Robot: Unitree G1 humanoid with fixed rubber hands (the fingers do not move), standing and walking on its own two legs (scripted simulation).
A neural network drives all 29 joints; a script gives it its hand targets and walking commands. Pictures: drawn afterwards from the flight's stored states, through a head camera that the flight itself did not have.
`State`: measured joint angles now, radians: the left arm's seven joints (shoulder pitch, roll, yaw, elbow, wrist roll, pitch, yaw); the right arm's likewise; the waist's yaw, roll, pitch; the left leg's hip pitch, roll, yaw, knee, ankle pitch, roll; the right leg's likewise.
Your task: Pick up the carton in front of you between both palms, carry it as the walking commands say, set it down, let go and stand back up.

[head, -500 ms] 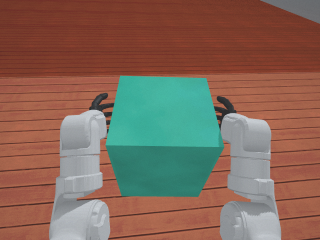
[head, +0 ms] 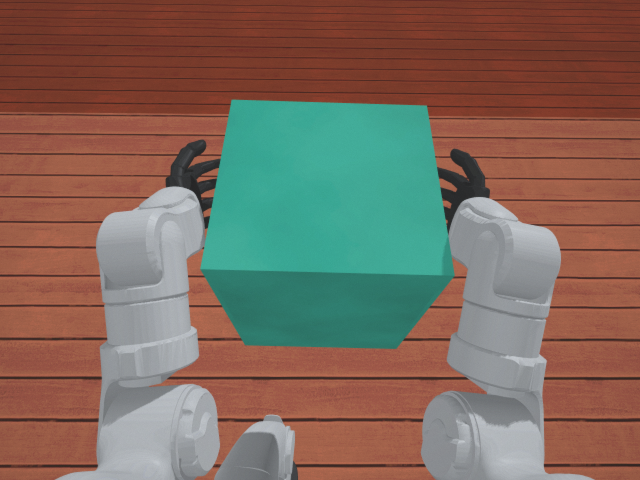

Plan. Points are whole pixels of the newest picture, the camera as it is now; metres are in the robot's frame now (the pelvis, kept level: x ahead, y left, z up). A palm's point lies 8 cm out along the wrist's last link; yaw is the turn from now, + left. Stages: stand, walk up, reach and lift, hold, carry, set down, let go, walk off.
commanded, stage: carry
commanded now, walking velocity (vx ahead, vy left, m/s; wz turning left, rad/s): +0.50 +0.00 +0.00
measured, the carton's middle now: (324, 240) +0.38 +0.04 +0.10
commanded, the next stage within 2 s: none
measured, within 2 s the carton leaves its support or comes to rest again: neither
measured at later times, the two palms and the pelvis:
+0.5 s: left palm (298, 15) +0.72 +0.12 +0.22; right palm (501, 24) +0.71 -0.18 +0.23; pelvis +0.35 -0.01 +0.05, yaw -1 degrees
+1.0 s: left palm out of the picture +1.05 +0.13 +0.25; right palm out of the picture +1.02 -0.17 +0.25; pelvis +0.67 +0.00 +0.09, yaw -1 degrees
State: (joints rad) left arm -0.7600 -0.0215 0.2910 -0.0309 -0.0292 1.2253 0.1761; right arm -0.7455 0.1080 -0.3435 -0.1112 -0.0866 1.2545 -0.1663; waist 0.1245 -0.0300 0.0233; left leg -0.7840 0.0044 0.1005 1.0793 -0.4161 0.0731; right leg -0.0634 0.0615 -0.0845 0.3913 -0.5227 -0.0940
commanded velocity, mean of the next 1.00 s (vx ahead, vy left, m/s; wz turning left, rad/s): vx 0.50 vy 0.00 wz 0.00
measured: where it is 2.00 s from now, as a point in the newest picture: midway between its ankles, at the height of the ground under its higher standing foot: (365, 167)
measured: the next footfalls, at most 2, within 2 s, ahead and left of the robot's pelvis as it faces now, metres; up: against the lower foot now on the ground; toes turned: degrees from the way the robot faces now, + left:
left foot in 0.08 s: +0.27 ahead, +0.07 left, +0.05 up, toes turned +6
right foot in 0.52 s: +0.55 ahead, -0.12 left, +0.08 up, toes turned -8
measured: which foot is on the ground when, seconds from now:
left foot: up 0.00-0.06, down 0.08-0.54, up 0.56-0.90, down 0.92-1.00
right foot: down 0.00-0.10, up 0.12-0.50, down 0.52-0.94, up 0.96-1.00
